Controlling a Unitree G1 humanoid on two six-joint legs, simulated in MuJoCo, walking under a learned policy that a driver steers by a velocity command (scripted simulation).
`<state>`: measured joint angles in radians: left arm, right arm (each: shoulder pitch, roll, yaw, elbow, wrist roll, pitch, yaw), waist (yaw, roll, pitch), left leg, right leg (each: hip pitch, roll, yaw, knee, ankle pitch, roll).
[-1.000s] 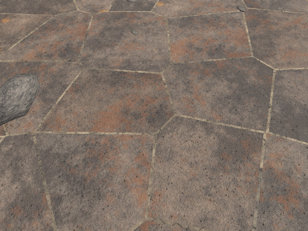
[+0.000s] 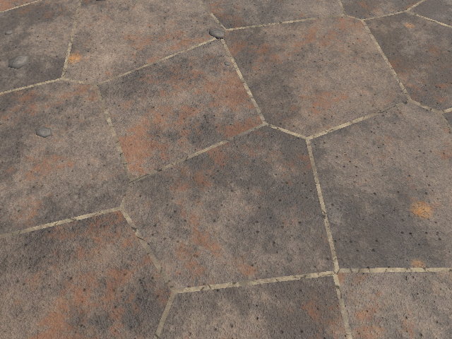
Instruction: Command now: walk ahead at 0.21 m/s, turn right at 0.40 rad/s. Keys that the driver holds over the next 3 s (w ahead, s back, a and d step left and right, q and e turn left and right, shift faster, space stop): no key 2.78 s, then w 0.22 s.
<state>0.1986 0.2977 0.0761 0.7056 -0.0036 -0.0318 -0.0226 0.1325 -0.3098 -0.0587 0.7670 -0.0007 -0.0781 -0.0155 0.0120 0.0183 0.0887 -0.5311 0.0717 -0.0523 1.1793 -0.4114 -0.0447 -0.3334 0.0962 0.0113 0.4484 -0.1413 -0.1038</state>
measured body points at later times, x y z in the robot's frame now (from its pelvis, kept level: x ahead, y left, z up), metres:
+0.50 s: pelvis +0.13 +0.05 -0.01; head +0.15 +0.05 +0.44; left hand +0.25 +0.30 -0.13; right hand +0.28 -0.21 -0.11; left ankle +0.19 +0.16 -0.74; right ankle +0.06 -0.06 -0.74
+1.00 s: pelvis +0.13 +0.06 +0.00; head +0.14 +0.05 +0.45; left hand +0.19 +0.31 -0.15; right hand +0.24 -0.21 -0.13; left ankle +0.19 +0.16 -0.74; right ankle +0.06 -0.06 -0.74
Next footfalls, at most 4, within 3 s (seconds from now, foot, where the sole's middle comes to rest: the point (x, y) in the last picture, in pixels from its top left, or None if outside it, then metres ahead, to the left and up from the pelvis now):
0.28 left None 0.23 0.15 -0.77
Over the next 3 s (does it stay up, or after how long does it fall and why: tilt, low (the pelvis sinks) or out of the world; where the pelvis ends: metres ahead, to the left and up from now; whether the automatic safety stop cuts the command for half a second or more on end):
stays up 0.17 0.06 -0.01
